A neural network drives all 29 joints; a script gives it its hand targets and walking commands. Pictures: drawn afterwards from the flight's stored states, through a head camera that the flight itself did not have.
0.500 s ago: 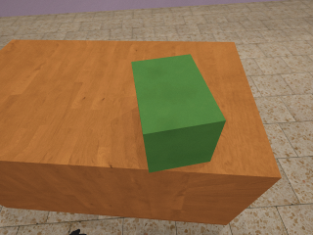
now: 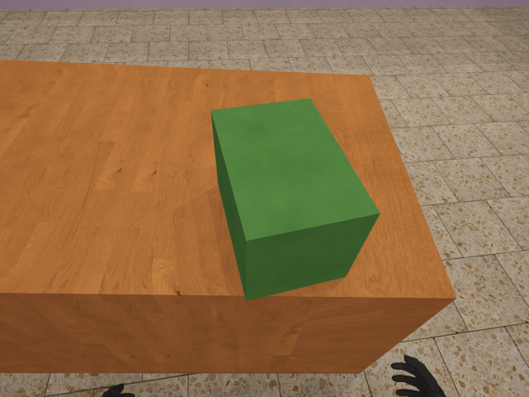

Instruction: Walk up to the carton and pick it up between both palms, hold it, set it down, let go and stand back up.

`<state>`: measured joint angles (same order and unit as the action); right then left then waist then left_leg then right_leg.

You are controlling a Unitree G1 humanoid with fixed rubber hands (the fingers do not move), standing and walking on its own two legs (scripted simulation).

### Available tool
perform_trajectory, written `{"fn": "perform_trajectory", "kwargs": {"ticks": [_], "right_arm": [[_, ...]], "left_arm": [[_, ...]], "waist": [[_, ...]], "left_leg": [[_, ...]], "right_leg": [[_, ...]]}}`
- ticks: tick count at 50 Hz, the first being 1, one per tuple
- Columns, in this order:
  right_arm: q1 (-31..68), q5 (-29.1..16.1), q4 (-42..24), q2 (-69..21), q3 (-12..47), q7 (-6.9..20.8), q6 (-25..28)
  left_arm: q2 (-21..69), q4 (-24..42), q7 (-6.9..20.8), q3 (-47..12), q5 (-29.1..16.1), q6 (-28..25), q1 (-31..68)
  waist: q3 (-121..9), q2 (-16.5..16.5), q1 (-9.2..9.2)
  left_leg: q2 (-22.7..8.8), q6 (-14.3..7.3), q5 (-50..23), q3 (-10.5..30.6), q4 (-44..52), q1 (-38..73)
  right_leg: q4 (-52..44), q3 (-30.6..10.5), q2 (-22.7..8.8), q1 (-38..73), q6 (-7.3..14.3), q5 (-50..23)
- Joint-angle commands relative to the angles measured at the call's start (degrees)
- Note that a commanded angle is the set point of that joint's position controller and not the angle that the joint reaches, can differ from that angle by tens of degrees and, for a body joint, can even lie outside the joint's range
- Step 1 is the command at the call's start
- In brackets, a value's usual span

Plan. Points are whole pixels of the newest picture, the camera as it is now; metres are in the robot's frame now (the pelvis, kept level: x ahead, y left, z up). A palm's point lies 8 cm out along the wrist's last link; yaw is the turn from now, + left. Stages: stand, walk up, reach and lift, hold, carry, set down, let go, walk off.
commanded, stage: walk up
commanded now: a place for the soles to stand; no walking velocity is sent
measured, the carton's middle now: (279, 195) +0.46 -0.02 +0.00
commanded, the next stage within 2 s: none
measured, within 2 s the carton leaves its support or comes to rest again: neither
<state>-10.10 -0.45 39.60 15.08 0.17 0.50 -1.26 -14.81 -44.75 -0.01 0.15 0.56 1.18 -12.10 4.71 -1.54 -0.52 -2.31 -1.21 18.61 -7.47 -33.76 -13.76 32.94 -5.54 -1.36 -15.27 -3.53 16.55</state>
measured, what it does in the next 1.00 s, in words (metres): steps on the spot: right foot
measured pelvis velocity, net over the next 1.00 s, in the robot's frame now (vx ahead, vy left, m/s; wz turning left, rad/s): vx -0.09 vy -0.02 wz -0.12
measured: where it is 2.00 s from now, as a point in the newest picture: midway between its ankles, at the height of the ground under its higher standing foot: outside the picture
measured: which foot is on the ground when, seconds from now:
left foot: down 0.00-1.00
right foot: down 0.00-0.70, up 0.72-0.94, down 0.96-1.00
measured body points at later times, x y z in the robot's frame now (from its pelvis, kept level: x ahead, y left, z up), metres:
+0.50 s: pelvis -0.03 -0.02 -0.01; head +0.00 -0.03 +0.44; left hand +0.09 +0.24 -0.13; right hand +0.05 -0.31 -0.13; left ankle +0.00 +0.10 -0.73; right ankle +0.02 -0.16 -0.73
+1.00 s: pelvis -0.09 -0.02 -0.02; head -0.07 -0.02 +0.43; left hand +0.03 +0.22 -0.15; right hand -0.04 -0.31 -0.13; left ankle -0.01 +0.10 -0.73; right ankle -0.13 -0.14 -0.73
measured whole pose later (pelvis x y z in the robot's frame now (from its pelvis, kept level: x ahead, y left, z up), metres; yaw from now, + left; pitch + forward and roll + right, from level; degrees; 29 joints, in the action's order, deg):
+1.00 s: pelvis -0.09 -0.02 -0.02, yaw -7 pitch -2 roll -1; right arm -16.7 1.7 39.7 16.8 -2.2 -0.4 -2.2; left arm -14.1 -43.7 1.2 2.1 1.4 2.0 -16.2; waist 4.5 0.7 1.3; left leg -5.5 -0.2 22.5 -2.9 -47.0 -26.4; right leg 42.5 -1.3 2.5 -15.3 0.1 25.3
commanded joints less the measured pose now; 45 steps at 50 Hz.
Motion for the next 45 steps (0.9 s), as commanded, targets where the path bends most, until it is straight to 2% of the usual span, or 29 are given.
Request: {"fn": "perform_trajectory", "kwargs": {"ticks": [1,2,5,8,12,14,15,16,18,21,23,25,27,28,29,31,32,33,34,35,36,37,38,39,40,41,43,44,45], "right_arm": [[-0.6,0.1,-4.7,10.1,-3.1,-0.2,1.3],[-0.6,-0.1,-4.5,10.0,-3.1,-0.2,1.2],[-1.1,0.1,-3.7,10.4,-3.3,-0.1,1.2],[-1.7,0.3,-3.0,10.7,-3.3,0.0,1.1],[-1.7,0.6,-2.3,11.0,-3.6,-0.1,0.7],[-2.8,0.6,-1.7,10.8,-3.5,0.0,0.5],[-1.8,0.4,-1.7,12.6,-4.7,-0.2,0.3],[-2.2,0.4,-1.8,12.8,-4.8,-0.3,0.3],[-3.0,0.7,-1.9,13.1,-5.1,-0.4,0.2],[-2.6,0.9,-2.3,12.8,-5.2,-0.3,-0.3],[-2.4,0.9,-2.5,11.8,-5.1,-0.3,-0.8],[-2.6,0.7,-2.9,9.8,-4.7,-0.2,-1.1],[-3.6,0.8,-2.8,8.8,-4.6,-0.3,-1.1],[-5.0,0.9,-2.5,8.9,-4.6,-0.4,-0.9],[-7.0,1.0,-1.9,8.8,-4.7,-0.3,-0.5],[-10.8,1.0,-1.5,9.4,-4.9,-0.3,0.6],[-11.5,1.3,-1.7,9.7,-5.1,-0.4,1.3],[-10.5,1.3,-2.7,13.1,-5.9,-0.5,1.7],[-7.6,1.3,-4.1,17.1,-6.7,-0.7,1.9],[-5.3,1.6,-4.0,17.1,-7.1,-1.1,1.6],[-2.9,1.8,-4.8,16.9,-7.1,-1.5,1.5],[-1.7,2.0,-5.2,16.0,-6.8,-1.7,1.4],[-0.6,2.0,-5.9,15.8,-6.6,-1.8,1.3],[-0.5,1.9,-5.9,14.4,-6.3,-2.0,1.4],[-0.5,2.0,-5.8,14.4,-6.1,-2.0,1.4],[-1.5,2.1,-6.0,13.6,-5.7,-2.0,1.4],[-3.1,2.4,-5.5,12.0,-5.3,-1.7,1.2],[-3.8,2.4,-5.4,11.8,-4.9,-1.4,0.9],[-4.7,2.5,-5.1,12.3,-5.2,-1.2,0.3]], "left_arm": [[-8.4,4.2,-0.2,2.3,0.1,-1.3,-1.4],[-8.8,4.1,-0.3,2.3,0.2,-1.4,-1.7],[-8.9,4.0,-0.3,2.5,0.0,-1.5,-1.3],[-8.3,3.8,-0.3,2.3,-0.1,-1.6,-1.0],[-9.0,3.7,-0.3,2.5,0.1,-1.6,-1.7],[-9.3,3.7,-0.4,2.6,0.1,-1.8,-1.5],[-12.0,4.3,-0.5,3.4,-0.3,-1.6,0.5],[-11.4,4.6,-0.6,3.2,-0.4,-1.6,-0.3],[-10.9,5.3,-0.7,3.3,-0.5,-1.5,-0.9],[-11.3,6.3,-0.6,3.5,-0.2,-1.1,-1.9],[-12.2,7.0,-0.5,3.8,0.1,-0.7,-1.7],[-14.2,7.9,-0.4,4.2,0.2,-0.3,-0.3],[-15.7,8.4,-0.5,4.7,0.3,0.0,1.4],[-15.2,8.6,-0.7,4.7,0.6,0.2,2.3],[-15.2,9.0,-0.8,4.8,0.8,0.4,3.7],[-14.2,9.9,-0.7,4.4,0.9,0.9,6.5],[-13.1,9.8,-0.6,4.2,0.9,1.2,6.3],[-11.4,9.4,-0.4,4.2,0.8,1.5,4.1],[-9.7,9.1,-0.7,4.1,1.3,1.7,2.2],[-10.3,8.9,-1.1,4.6,2.2,1.9,1.0],[-10.5,8.2,-0.9,4.8,2.2,2.2,-1.3],[-10.5,7.8,-0.8,5.0,1.9,2.2,-1.5],[-9.4,7.8,-0.7,5.2,1.7,1.9,-1.6],[-8.7,7.5,-0.5,5.2,1.8,1.8,-2.9],[-8.3,7.6,-0.3,5.2,1.2,1.5,-3.4],[-7.9,7.5,-0.1,5.0,1.0,1.4,-3.7],[-6.9,7.3,0.6,4.6,0.4,0.9,-5.1],[-6.4,7.3,0.9,4.5,0.3,0.5,-5.6],[-5.8,6.1,1.0,4.5,0.2,0.0,-8.8]], "waist": [[-8.2,3.4,0.48],[-8.1,2.4,0.34],[-6.7,1.9,0.30],[-6.0,2.5,0.30],[-4.8,0.2,0.37],[-3.8,-0.2,0.81],[-0.7,-1.1,1.24],[-2.6,-0.5,1.25],[-5.6,0.7,1.40],[-7.4,-0.1,1.53],[-6.5,-2.3,1.35],[-5.6,-6.8,1.47],[-4.0,-11.2,1.20],[-4.3,-12.0,1.25],[-4.9,-13.1,1.61],[-8.4,-11.1,3.02],[-8.6,-7.4,3.56],[-8.6,1.2,3.05],[-7.1,11.1,3.15],[-6.7,7.5,2.23],[-6.0,5.7,0.93],[-4.3,4.0,0.87],[-4.7,5.6,0.79],[-5.7,7.1,0.51],[-5.8,9.0,0.42],[-6.6,10.6,0.77],[-7.4,14.6,0.66],[-7.3,14.7,0.66],[-7.8,15.5,-0.66]], "left_leg": [[-8.3,-4.1,-14.8,8.1,9.7,3.1],[-8.5,-4.4,-12.8,8.3,10.0,2.7],[-8.4,-4.2,-7.6,8.0,10.8,1.3],[-8.2,-4.1,-5.5,7.8,10.9,0.9],[-8.2,-3.7,2.6,7.4,11.6,0.0],[-7.6,-3.2,3.1,7.0,11.2,-0.1],[-7.7,-2.9,-3.7,6.6,9.1,-0.4],[-7.9,-3.3,-9.3,6.1,7.5,1.1],[-8.8,-4.8,-14.0,6.3,6.0,1.7],[-8.6,-5.3,-9.3,5.9,4.6,0.5],[-6.3,-4.0,-4.2,4.6,1.6,0.1],[-1.1,-1.5,0.6,2.9,-5.6,1.0],[2.0,-0.2,6.1,3.7,-10.5,0.1],[2.3,-0.1,7.2,4.5,-11.7,0.1],[1.8,-0.1,7.0,5.0,-12.1,0.1],[0.2,-1.0,2.9,6.4,-7.8,3.0],[-1.7,-1.8,0.7,9.0,-2.1,3.8],[-9.3,-4.2,2.7,20.5,9.2,3.0],[-18.6,-9.0,5.6,33.7,16.8,-0.4],[-22.7,-12.5,9.0,37.2,18.5,-6.2],[-23.0,-14.8,11.6,36.6,18.2,-9.4],[-20.7,-14.8,10.4,33.5,17.7,-10.3],[-18.0,-13.7,6.6,29.2,16.5,-9.3],[-17.0,-13.1,7.4,27.1,16.0,-8.1],[-15.9,-12.3,8.3,24.6,15.4,-7.1],[-16.0,-12.2,9.3,24.1,14.7,-4.4],[-13.8,-10.4,12.3,21.1,14.0,-2.8],[-12.7,-9.5,13.0,18.9,13.1,-4.1],[-11.3,-7.8,15.1,16.5,10.5,-6.2]], "right_leg": [[-2.9,-2.3,-2.7,1.2,3.9,-13.3],[-2.7,-2.3,-2.5,1.1,4.0,-13.0],[-2.8,-2.5,-2.1,0.3,4.3,-11.2],[-2.4,-3.1,-2.0,-0.8,4.5,-10.9],[-3.5,-4.1,-1.6,-2.3,4.8,-7.6],[-4.4,-5.2,-1.8,-3.9,4.9,-6.7],[-1.8,-5.0,-2.3,-6.8,4.4,-13.4],[0.0,-5.4,-2.4,-6.5,4.8,-16.6],[2.6,-5.1,-1.8,-5.0,5.0,-16.6],[2.6,-6.3,-2.0,-5.0,5.6,-13.3],[-1.5,-10.1,-3.8,-7.5,6.9,-9.0],[-8.4,-16.0,-6.7,-11.5,9.5,-6.2],[-13.1,-21.7,-9.2,-14.3,11.9,-0.9],[-13.8,-22.8,-9.4,-14.8,12.4,1.2],[-13.5,-21.3,-9.5,-14.2,12.5,1.9],[-9.7,-16.5,-7.6,-13.5,10.4,2.4],[-6.0,-14.0,-5.6,-13.8,8.3,3.8],[4.7,-8.2,0.5,-15.1,4.7,7.9],[21.7,-2.7,6.7,-16.5,2.0,12.0],[30.7,-4.5,5.7,-14.1,1.4,15.6],[35.6,-4.3,4.6,-12.3,1.4,14.6],[38.6,-4.5,5.1,-13.4,1.7,12.3],[40.9,-4.9,5.6,-14.0,1.4,11.9],[40.7,-4.5,4.8,-13.8,1.0,11.3],[37.0,-3.7,4.2,-13.9,0.7,11.8],[32.5,-2.4,3.0,-13.9,0.4,13.0],[16.5,0.7,0.4,-9.6,1.0,17.3],[8.3,2.9,0.9,-6.0,1.8,19.0],[-2.3,4.7,1.6,1.3,2.9,14.0]]}}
